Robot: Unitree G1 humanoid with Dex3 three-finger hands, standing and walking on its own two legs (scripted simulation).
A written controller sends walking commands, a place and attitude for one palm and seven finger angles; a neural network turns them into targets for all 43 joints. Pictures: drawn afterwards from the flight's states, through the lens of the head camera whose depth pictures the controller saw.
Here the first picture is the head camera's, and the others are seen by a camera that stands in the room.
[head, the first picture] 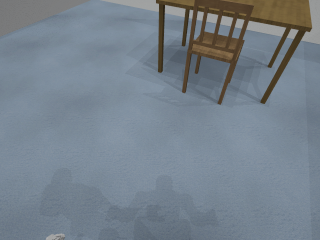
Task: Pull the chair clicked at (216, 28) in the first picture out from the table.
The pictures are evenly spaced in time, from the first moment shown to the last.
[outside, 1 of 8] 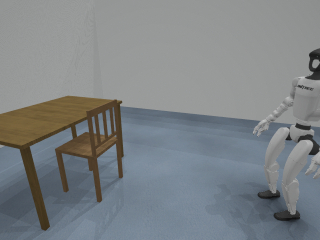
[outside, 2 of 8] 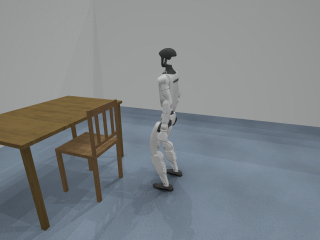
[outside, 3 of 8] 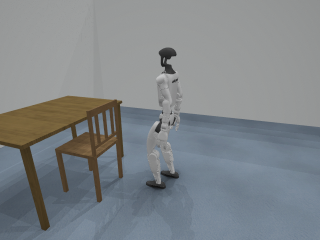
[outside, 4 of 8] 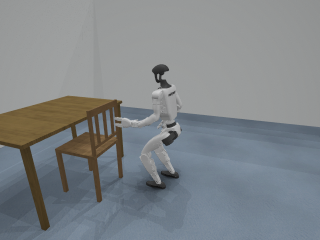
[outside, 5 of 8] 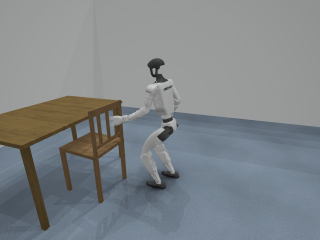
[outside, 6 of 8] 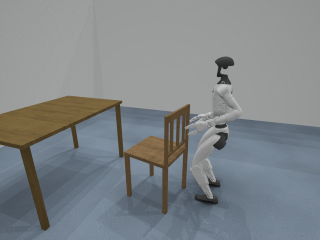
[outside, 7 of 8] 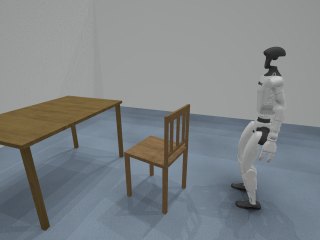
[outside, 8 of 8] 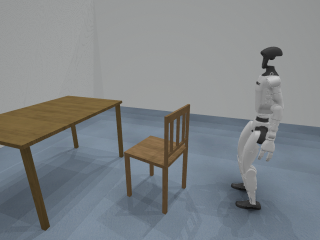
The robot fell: no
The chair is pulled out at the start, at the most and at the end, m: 0.00 0.64 0.64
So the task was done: yes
